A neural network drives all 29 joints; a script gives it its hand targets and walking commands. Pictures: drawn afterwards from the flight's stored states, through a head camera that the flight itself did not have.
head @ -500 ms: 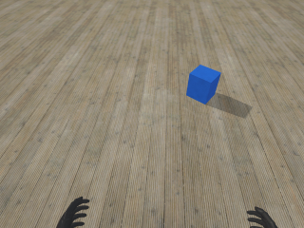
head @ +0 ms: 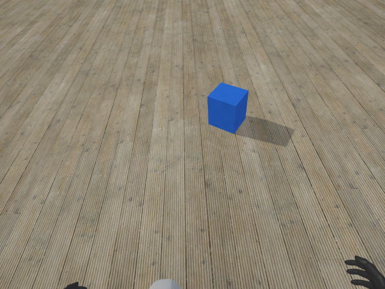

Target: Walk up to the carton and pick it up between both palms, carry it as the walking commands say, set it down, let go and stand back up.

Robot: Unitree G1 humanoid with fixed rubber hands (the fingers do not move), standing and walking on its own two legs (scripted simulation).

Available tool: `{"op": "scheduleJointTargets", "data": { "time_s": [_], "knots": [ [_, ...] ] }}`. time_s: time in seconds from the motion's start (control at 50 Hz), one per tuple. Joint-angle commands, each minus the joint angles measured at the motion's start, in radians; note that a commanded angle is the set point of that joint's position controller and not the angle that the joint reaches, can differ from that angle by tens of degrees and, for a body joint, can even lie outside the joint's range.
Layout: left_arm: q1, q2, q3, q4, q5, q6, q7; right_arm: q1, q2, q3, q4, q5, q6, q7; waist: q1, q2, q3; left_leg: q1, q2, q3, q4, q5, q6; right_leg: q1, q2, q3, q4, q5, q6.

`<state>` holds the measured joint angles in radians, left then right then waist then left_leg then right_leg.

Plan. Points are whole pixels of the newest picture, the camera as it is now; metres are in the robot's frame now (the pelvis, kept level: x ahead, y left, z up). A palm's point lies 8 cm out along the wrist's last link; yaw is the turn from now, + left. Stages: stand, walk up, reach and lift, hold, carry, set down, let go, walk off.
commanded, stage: walk up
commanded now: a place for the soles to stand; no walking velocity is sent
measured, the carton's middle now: (227, 108) +1.38 -0.17 -0.63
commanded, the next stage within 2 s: none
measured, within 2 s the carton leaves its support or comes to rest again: neither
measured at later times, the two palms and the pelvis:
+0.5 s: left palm (74, 223) +0.31 +0.35 -0.09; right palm (326, 207) +0.31 -0.27 -0.05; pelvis +0.21 +0.06 +0.00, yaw -6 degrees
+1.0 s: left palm (107, 152) +0.53 +0.31 -0.07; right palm (322, 181) +0.40 -0.31 -0.08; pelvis +0.38 +0.02 +0.00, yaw -11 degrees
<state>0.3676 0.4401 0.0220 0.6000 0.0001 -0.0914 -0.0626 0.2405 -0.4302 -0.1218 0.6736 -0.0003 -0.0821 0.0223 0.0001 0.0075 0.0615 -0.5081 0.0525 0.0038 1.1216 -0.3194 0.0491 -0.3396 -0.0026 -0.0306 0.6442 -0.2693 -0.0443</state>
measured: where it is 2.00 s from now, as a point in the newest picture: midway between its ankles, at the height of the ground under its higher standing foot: (209, 205)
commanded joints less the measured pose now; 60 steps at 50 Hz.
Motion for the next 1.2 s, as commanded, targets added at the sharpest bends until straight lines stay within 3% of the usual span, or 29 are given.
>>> {"op": "scheduleJointTargets", "data": {
  "time_s": [0.0,0.1,0.22,0.28,0.32,0.34,0.36,0.38,0.4,0.42,0.44,0.46,0.5,0.54,0.62,0.66,0.72,0.8,0.84,0.86,0.88,0.9,0.92,0.94,0.96,0.98,1.02,1.12,1.18],
  "knots": [
    [0.066,0.233,0.124,-0.006,0.021,-0.037,0.034,0.006,-0.214,-0.041,-0.035,-0.011,0.019,0.035,0.027,-0.137,-0.029,-0.174,0.039,-0.040,-0.136,0.181,-0.043,0.155,-0.149,0.386,-0.475,-0.293,-0.034],
    [0.143,0.232,0.128,0.004,0.015,-0.021,0.036,-0.090,-0.206,-0.038,-0.052,-0.019,0.019,0.042,0.074,-0.178,0.025,-0.248,0.022,-0.012,-0.275,0.192,-0.061,0.287,-0.146,0.327,-0.474,-0.211,-0.055],
    [0.168,0.230,0.125,0.007,0.020,-0.012,0.036,-0.177,-0.152,-0.019,-0.096,-0.025,-0.003,0.047,0.098,-0.201,0.033,-0.155,-0.017,0.040,-0.495,0.140,-0.044,0.338,-0.141,0.210,-0.340,0.258,-0.087],
    [0.119,0.231,0.116,-0.014,0.024,-0.006,0.036,-0.129,-0.139,-0.016,-0.090,-0.025,-0.018,0.042,0.066,-0.197,-0.014,0.030,-0.047,0.077,-0.586,0.175,-0.023,0.265,-0.171,0.184,-0.266,0.344,-0.107],
    [0.054,0.223,0.108,-0.032,0.019,-0.003,0.036,0.038,-0.153,-0.030,-0.041,-0.031,-0.028,0.032,-0.029,-0.132,-0.087,0.297,-0.066,0.101,-0.680,0.220,0.007,0.164,-0.161,0.134,-0.070,0.361,-0.103],
    [0.049,0.175,0.087,-0.050,0.016,-0.007,0.036,0.188,-0.205,-0.054,-0.005,-0.043,-0.038,0.019,-0.094,-0.029,-0.198,0.544,0.007,0.001,-0.669,0.180,0.060,0.017,-0.106,0.090,0.176,0.288,-0.074],
    [0.082,0.091,0.061,-0.075,0.007,-0.013,0.038,0.318,-0.302,-0.086,-0.003,-0.063,-0.046,0.004,-0.145,0.202,-0.320,0.756,0.307,-0.387,-0.713,-0.072,0.152,-0.225,0.007,0.040,0.501,-0.053,-0.031],
    [0.113,0.150,0.071,-0.052,0.026,-0.007,0.041,0.295,-0.334,-0.092,-0.020,-0.042,-0.052,-0.003,-0.118,0.133,-0.238,0.709,0.404,-0.613,-0.811,-0.184,0.170,-0.366,0.040,0.139,0.594,-0.211,-0.034],
    [0.086,0.193,0.073,-0.036,0.026,0.000,0.042,0.234,-0.317,-0.086,-0.037,-0.033,-0.055,-0.008,-0.096,0.030,-0.147,0.643,0.387,-0.560,-0.795,-0.098,0.145,-0.400,0.009,0.185,0.630,-0.159,-0.034],
    [0.039,0.178,0.068,-0.060,0.015,-0.003,0.033,0.216,-0.291,-0.075,-0.039,-0.026,-0.061,-0.012,-0.090,0.006,-0.100,0.612,0.349,-0.462,-0.779,0.088,0.116,-0.427,-0.017,0.204,0.586,-0.091,-0.026],
    [0.023,0.188,0.077,-0.058,0.006,-0.001,0.030,0.201,-0.273,-0.064,-0.031,-0.018,-0.063,-0.013,-0.077,0.031,-0.113,0.540,0.337,-0.385,-0.769,0.265,0.136,-0.377,-0.038,0.190,0.587,-0.089,-0.014],
    [0.038,0.182,0.077,-0.046,0.005,0.002,0.028,0.182,-0.245,-0.052,-0.029,-0.014,-0.062,-0.012,-0.058,0.080,-0.108,0.488,0.303,-0.289,-0.783,0.317,0.132,-0.336,-0.064,0.175,0.536,-0.086,-0.007],
    [0.054,0.164,0.081,-0.026,0.001,0.004,0.016,0.174,-0.216,-0.036,-0.040,-0.016,-0.065,-0.008,-0.046,0.116,-0.085,0.415,0.237,-0.144,-0.799,0.403,0.100,-0.282,-0.068,0.154,0.479,-0.043,0.009],
    [0.053,0.135,0.084,-0.013,0.004,0.019,0.006,0.182,-0.216,-0.035,-0.037,-0.015,-0.067,-0.005,-0.034,0.141,-0.058,0.350,0.219,-0.070,-0.835,0.368,0.090,-0.272,-0.062,0.133,0.451,0.015,0.014],
    [0.011,0.145,0.089,0.011,0.009,0.045,-0.016,0.097,-0.227,-0.042,-0.055,-0.012,-0.061,0.003,-0.008,0.179,0.049,0.228,0.189,0.004,-0.963,-0.059,0.083,-0.285,-0.068,0.076,0.293,0.149,0.036],
    [-0.004,0.154,0.092,0.016,0.012,0.047,-0.026,0.084,-0.236,-0.047,-0.060,-0.014,-0.057,0.008,-0.006,0.168,0.080,0.222,0.202,0.006,-0.983,-0.148,0.095,-0.282,-0.075,0.054,0.214,0.173,0.046],
    [-0.047,0.152,0.089,-0.004,0.017,0.039,-0.037,0.104,-0.264,-0.055,-0.063,-0.024,-0.050,0.007,-0.025,0.141,0.089,0.267,0.246,0.007,-0.961,-0.181,0.123,-0.252,-0.093,0.031,0.080,0.147,0.040],
    [-0.066,0.151,0.076,-0.019,0.030,0.018,-0.034,0.133,-0.277,-0.057,-0.066,-0.031,-0.034,0.004,-0.047,0.100,0.020,0.359,0.251,0.034,-0.821,-0.081,0.138,-0.160,-0.058,-0.031,-0.055,0.017,0.009],
    [-0.008,0.175,0.083,-0.010,0.039,-0.003,-0.018,0.140,-0.248,-0.043,-0.081,-0.032,-0.027,0.005,-0.007,0.019,-0.037,0.325,0.207,0.087,-0.618,0.081,0.110,0.015,-0.003,-0.031,-0.151,-0.015,-0.012],
    [0.093,0.219,0.104,0.008,0.041,-0.014,-0.001,0.174,-0.211,-0.029,-0.090,-0.033,-0.024,0.003,0.037,-0.089,-0.118,0.274,0.149,0.119,-0.375,0.218,0.074,0.179,0.016,0.073,-0.180,-0.073,-0.038],
    [0.202,0.301,0.132,0.003,0.049,-0.022,0.023,0.205,-0.156,-0.008,-0.106,-0.020,-0.027,0.003,0.089,-0.301,-0.189,0.075,0.053,0.139,-0.114,0.124,0.025,0.358,-0.174,0.422,-0.252,-0.141,-0.123],
    [0.187,0.337,0.130,-0.019,0.039,-0.024,0.034,0.191,-0.131,0.006,-0.118,-0.010,-0.025,0.007,0.070,-0.363,-0.164,-0.181,-0.089,0.083,0.026,-0.204,-0.003,0.478,-0.332,0.790,-0.342,-0.127,-0.218],
    [0.159,0.308,0.120,-0.026,0.027,-0.021,0.038,0.109,-0.187,-0.002,-0.124,-0.020,-0.022,-0.001,0.065,-0.198,-0.104,-0.230,-0.031,0.002,0.067,-0.218,0.021,0.450,-0.343,0.747,-0.289,0.033,-0.241],
    [0.171,0.275,0.112,-0.021,0.017,-0.024,0.046,0.043,-0.197,-0.007,-0.137,-0.019,-0.025,0.002,0.090,-0.125,-0.083,-0.261,-0.004,-0.023,0.060,-0.150,0.017,0.471,-0.305,0.629,-0.235,0.302,-0.250],
    [0.167,0.252,0.113,-0.003,0.007,-0.025,0.051,0.033,-0.186,-0.004,-0.130,-0.015,-0.026,0.005,0.090,-0.104,-0.090,-0.242,0.019,-0.043,0.013,-0.117,0.007,0.455,-0.258,0.498,-0.200,0.490,-0.240],
    [0.161,0.239,0.110,0.002,0.002,-0.024,0.054,0.063,-0.175,-0.003,-0.118,-0.009,-0.025,0.009,0.068,-0.123,-0.093,-0.205,0.023,-0.037,-0.029,-0.102,-0.003,0.411,-0.242,0.398,-0.203,0.517,-0.221],
    [0.127,0.230,0.103,-0.010,-0.003,-0.022,0.052,0.128,-0.164,-0.010,-0.090,-0.008,-0.008,0.017,0.023,-0.148,-0.074,-0.099,0.009,0.000,-0.064,-0.054,-0.022,0.262,-0.214,0.284,-0.243,0.403,-0.198],
    [0.047,0.267,0.115,-0.046,0.010,-0.026,0.036,0.050,-0.182,-0.020,-0.093,-0.017,0.008,0.043,0.036,-0.192,0.077,-0.068,0.056,0.031,-0.250,0.084,-0.039,-0.010,-0.216,0.255,-0.415,-0.212,-0.206],
    [-0.004,0.279,0.118,-0.054,0.011,-0.022,0.024,0.047,-0.190,-0.032,-0.078,-0.018,-0.002,0.055,0.017,-0.218,0.117,0.030,0.056,0.052,-0.367,0.168,-0.046,-0.113,-0.211,0.219,-0.404,-0.320,-0.183]
  ]
}}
